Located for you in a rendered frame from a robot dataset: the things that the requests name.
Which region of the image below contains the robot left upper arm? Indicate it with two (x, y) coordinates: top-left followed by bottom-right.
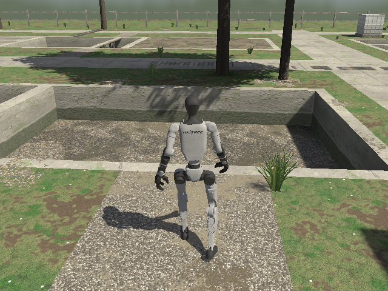
(164, 122), (180, 157)

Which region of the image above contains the robot right hand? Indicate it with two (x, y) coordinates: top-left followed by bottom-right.
(215, 162), (229, 173)

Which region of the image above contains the robot right upper arm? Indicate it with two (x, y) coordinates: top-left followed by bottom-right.
(206, 121), (222, 154)

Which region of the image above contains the robot left shin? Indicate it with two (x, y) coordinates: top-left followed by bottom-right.
(178, 194), (187, 232)

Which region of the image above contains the robot left hand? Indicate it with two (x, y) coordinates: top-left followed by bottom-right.
(155, 174), (169, 191)

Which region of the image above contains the left robot forearm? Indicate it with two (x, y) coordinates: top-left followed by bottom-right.
(157, 147), (170, 176)

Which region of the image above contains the right robot forearm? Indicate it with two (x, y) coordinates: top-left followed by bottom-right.
(217, 145), (228, 164)

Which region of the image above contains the right robot thigh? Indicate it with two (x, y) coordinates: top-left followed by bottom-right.
(202, 170), (217, 218)

